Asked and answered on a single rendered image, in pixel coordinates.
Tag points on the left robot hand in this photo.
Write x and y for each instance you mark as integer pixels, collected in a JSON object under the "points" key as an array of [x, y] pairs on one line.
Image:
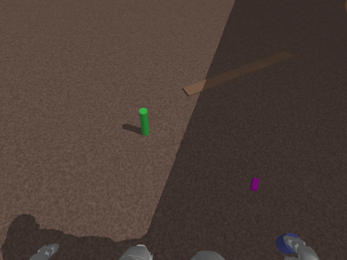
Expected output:
{"points": [[45, 252]]}

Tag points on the right robot hand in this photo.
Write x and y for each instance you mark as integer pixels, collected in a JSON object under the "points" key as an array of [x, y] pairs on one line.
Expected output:
{"points": [[304, 252]]}

